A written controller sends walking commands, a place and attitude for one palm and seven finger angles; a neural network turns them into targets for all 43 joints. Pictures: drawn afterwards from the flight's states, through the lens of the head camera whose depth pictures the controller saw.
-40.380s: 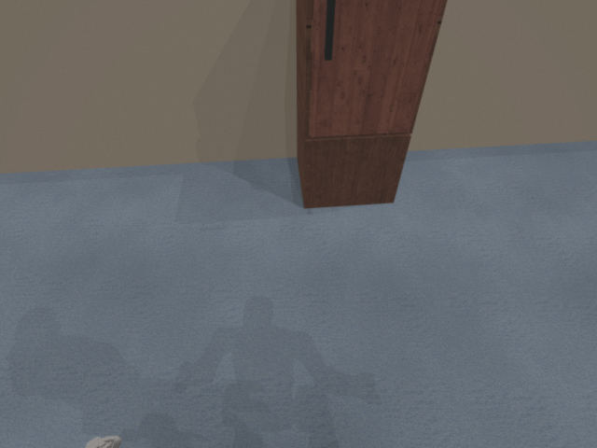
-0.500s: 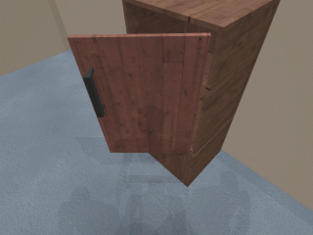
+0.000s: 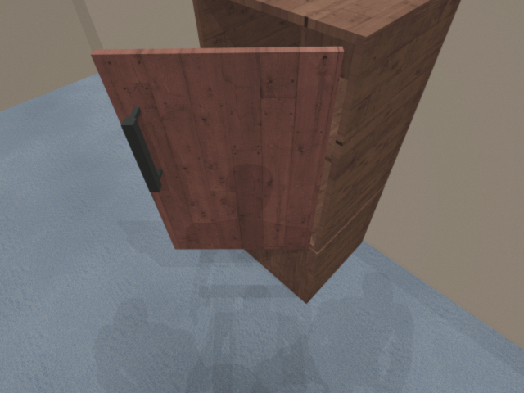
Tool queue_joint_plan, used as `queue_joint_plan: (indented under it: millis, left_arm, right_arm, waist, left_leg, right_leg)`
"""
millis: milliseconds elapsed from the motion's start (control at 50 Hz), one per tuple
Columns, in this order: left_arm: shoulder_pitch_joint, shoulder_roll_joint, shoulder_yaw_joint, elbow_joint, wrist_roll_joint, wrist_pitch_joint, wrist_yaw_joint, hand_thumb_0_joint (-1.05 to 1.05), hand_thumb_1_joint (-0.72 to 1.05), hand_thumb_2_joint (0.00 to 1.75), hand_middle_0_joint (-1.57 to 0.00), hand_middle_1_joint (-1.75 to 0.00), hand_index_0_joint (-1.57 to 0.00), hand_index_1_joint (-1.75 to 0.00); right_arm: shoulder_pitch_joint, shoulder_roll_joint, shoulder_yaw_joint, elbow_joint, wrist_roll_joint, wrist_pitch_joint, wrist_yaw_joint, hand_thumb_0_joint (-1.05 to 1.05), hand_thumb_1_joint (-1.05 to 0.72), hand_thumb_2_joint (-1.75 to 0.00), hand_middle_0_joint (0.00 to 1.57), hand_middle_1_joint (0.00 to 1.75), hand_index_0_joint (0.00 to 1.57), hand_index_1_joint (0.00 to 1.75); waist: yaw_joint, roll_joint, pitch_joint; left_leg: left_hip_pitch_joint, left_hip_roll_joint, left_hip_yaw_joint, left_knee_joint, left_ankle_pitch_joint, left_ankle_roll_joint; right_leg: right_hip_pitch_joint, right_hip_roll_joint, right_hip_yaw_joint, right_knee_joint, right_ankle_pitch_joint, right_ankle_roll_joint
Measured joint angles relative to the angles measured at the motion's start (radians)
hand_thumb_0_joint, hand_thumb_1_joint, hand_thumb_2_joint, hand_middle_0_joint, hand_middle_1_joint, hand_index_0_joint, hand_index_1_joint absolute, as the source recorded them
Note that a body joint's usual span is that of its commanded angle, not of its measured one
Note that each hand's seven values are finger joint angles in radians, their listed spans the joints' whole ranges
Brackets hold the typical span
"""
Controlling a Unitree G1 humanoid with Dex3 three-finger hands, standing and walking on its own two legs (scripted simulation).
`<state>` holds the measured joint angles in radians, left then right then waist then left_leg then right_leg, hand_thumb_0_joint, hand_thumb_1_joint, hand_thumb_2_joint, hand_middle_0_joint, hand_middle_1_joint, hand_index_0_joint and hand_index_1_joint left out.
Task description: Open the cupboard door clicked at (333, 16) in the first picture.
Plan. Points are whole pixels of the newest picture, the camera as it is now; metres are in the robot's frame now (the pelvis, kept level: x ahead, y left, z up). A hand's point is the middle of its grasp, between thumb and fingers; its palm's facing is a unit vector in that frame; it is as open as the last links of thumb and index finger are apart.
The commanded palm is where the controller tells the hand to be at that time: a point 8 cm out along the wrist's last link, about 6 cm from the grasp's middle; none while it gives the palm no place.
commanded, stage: look again from close up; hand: left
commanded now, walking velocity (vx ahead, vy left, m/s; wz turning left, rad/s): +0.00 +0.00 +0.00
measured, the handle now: (146, 151) +0.52 +0.26 +0.06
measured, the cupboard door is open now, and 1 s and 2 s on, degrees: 44 44 44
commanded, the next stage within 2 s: raise the hand with hooked fingers in 0.06 s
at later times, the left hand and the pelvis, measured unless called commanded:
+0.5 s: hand (158, 349) +0.18 +0.17 -0.01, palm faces +0.02 -1.00 +0.00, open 8.1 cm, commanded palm +0.12 +0.24 -0.04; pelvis -0.02 +0.00 -0.05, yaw +1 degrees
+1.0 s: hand (109, 335) +0.20 +0.24 +0.00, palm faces +0.06 -1.00 -0.05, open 11.1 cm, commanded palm +0.16 +0.29 +0.01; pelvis -0.03 +0.02 -0.06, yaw +2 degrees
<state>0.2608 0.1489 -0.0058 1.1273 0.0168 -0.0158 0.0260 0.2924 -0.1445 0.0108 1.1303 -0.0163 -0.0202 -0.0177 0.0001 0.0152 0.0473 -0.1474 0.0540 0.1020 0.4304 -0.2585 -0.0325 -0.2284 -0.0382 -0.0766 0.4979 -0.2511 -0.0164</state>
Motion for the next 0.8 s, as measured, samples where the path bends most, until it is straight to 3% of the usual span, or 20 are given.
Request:
queue_joint_plan:
  millis: [180, 200, 220, 260, 300, 360, 440, 480, 540, 600, 660, 740, 800]
  left_arm:
    - [0.008, -0.008, -0.002, 0.008, 0.003, -0.005, 0.006, 0.01, 0.92, 0.9, -0.2, -0.3, -0.2, -0.3]
    - [0.059, -0.004, -0.001, -0.143, -0.038, 0.059, 0.016, 0.02, 0.93, 0.9, -0.2, -0.3, -0.2, -0.3]
    - [0.122, 0.008, 0.012, -0.325, -0.068, 0.083, 0.03, 0.03, 0.94, 0.9, -0.2, -0.3, -0.2, -0.3]
    - [0.207, 0.024, 0.012, -0.61, -0.115, 0.038, 0.073, 0.04, 0.95, 0.9, -0.2, -0.3, -0.2, -0.31]
    - [0.215, 0.027, 0.018, -0.798, -0.157, -0.027, 0.082, 0.04, 0.93, 0.89, -0.2, -0.32, -0.2, -0.32]
    - [0.142, 0.016, 0.055, -0.915, -0.187, -0.2, 0.026, 0.03, 0.88, 0.87, -0.2, -0.34, -0.2, -0.34]
    - [0.069, -0.01, 0.103, -0.935, -0.223, -0.48, -0.158, 0.02, 0.79, 0.84, -0.2, -0.39, -0.2, -0.39]
    - [0.07, -0.013, 0.119, -0.93, -0.228, -0.559, -0.257, 0.01, 0.74, 0.82, -0.21, -0.41, -0.21, -0.42]
    - [0.118, -0.004, 0.124, -0.952, -0.243, -0.526, -0.325, 0.01, 0.67, 0.8, -0.21, -0.46, -0.22, -0.46]
    - [0.182, 0.01, 0.134, -0.999, -0.245, -0.456, -0.306, 0.01, 0.59, 0.77, -0.22, -0.5, -0.22, -0.5]
    - [0.221, 0.031, 0.155, -1.07, -0.242, -0.446, -0.271, 0.01, 0.52, 0.74, -0.23, -0.54, -0.23, -0.55]
    - [0.173, 0.063, 0.172, -1.13, -0.26, -0.467, -0.291, 0.01, 0.42, 0.7, -0.23, -0.6, -0.23, -0.61]
    - [0.091, 0.086, 0.177, -1.125, -0.274, -0.413, -0.339, 0.01, 0.35, 0.67, -0.23, -0.65, -0.23, -0.65]
  right_arm:
    - [-0.026, -0.008, -0.004, -0.002, 0.002, 0.004, -0.003, 0.01, -0.91, -0.9, 0.2, 0.3, 0.2, 0.3]
    - [-0.015, -0.018, 0.001, -0.04, 0.014, -0.005, -0.01, 0.01, -0.92, -0.9, 0.2, 0.3, 0.2, 0.3]
    - [0.007, -0.026, 0.002, -0.083, 0.024, -0.045, -0.025, 0.01, -0.92, -0.9, 0.2, 0.3, 0.2, 0.3]
    - [0.041, -0.049, -0.009, -0.158, 0.05, -0.136, -0.048, 0.02, -0.93, -0.9, 0.2, 0.3, 0.21, 0.3]
    - [0.033, -0.079, -0.018, -0.223, 0.063, -0.202, -0.059, 0.02, -0.92, -0.9, 0.2, 0.3, 0.2, 0.3]
    - [-0.019, -0.114, -0.041, -0.321, 0.047, -0.265, -0.053, 0.02, -0.92, -0.9, 0.2, 0.3, 0.2, 0.3]
    - [-0.105, -0.126, -0.077, -0.449, 0.03, -0.3, -0.006, 0.01, -0.91, -0.9, 0.2, 0.3, 0.2, 0.3]
    - [-0.139, -0.129, -0.091, -0.508, 0.032, -0.291, 0.015, 0.01, -0.91, -0.9, 0.2, 0.3, 0.2, 0.3]
    - [-0.169, -0.133, -0.097, -0.586, 0.042, -0.256, 0.017, 0.01, -0.91, -0.9, 0.2, 0.3, 0.2, 0.3]
    - [-0.174, -0.126, -0.089, -0.637, 0.045, -0.232, 0.002, 0.01, -0.91, -0.9, 0.2, 0.3, 0.2, 0.3]
    - [-0.162, -0.109, -0.064, -0.65, 0.038, -0.229, -0.013, 0.01, -0.91, -0.9, 0.2, 0.3, 0.2, 0.3]
    - [-0.14, -0.084, -0.013, -0.615, 0.035, -0.238, -0.023, 0.01, -0.91, -0.9, 0.2, 0.3, 0.2, 0.3]
    - [-0.12, -0.062, 0.023, -0.578, 0.04, -0.234, -0.028, 0.01, -0.9, -0.9, 0.2, 0.3, 0.21, 0.3]
  waist:
    - [0.008, 0.001, -0.001]
    - [0.01, 0.004, 0.005]
    - [0.016, 0.001, 0.003]
    - [0.016, 0.009, -0.016]
    - [0.0, 0.021, -0.029]
    - [-0.017, 0.019, -0.075]
    - [-0.013, -0.025, -0.139]
    - [-0.007, -0.046, -0.154]
    - [0.011, -0.064, -0.157]
    - [0.031, -0.062, -0.15]
    - [0.046, -0.049, -0.142]
    - [0.054, -0.021, -0.132]
    - [0.047, -0.001, -0.125]
  left_leg:
    - [-0.009, 0.015, -0.008, 0.017, -0.006, -0.006]
    - [-0.014, 0.019, -0.01, 0.032, -0.018, -0.005]
    - [-0.014, 0.017, -0.008, 0.036, -0.02, -0.008]
    - [-0.029, 0.008, -0.018, 0.055, -0.025, -0.005]
    - [-0.064, -0.002, -0.037, 0.094, -0.036, 0.003]
    - [-0.179, -0.01, -0.047, 0.191, -0.065, 0.009]
    - [-0.363, -0.003, -0.031, 0.363, -0.131, 0.006]
    - [-0.437, 0.003, -0.03, 0.449, -0.168, 0.001]
    - [-0.508, 0.006, -0.036, 0.542, -0.21, 0.003]
    - [-0.549, 0.009, -0.055, 0.599, -0.234, 0.005]
    - [-0.582, 0.014, -0.082, 0.637, -0.247, 0.007]
    - [-0.623, 0.016, -0.114, 0.673, -0.254, 0.01]
    - [-0.632, 0.015, -0.12, 0.673, -0.25, 0.013]
  right_leg:
    - [0.009, 0.013, -0.011, -0.015, 0.004, -0.005]
    - [0.005, 0.017, -0.01, -0.008, 0.004, -0.005]
    - [-0.001, 0.015, -0.007, 0.006, -0.001, -0.005]
    - [-0.011, 0.004, -0.015, 0.029, -0.017, -0.003]
    - [-0.033, -0.01, -0.031, 0.061, -0.032, 0.003]
    - [-0.144, -0.027, -0.035, 0.156, -0.063, 0.005]
    - [-0.341, -0.033, -0.009, 0.334, -0.123, -0.002]
    - [-0.417, -0.034, -0.002, 0.418, -0.156, -0.005]
    - [-0.484, -0.037, -0.002, 0.504, -0.194, -0.005]
    - [-0.509, -0.037, -0.018, 0.542, -0.214, -0.005]
    - [-0.52, -0.034, -0.043, 0.554, -0.22, -0.005]
    - [-0.532, -0.032, -0.073, 0.557, -0.218, -0.004]
    - [-0.533, -0.032, -0.078, 0.545, -0.208, 0.0]
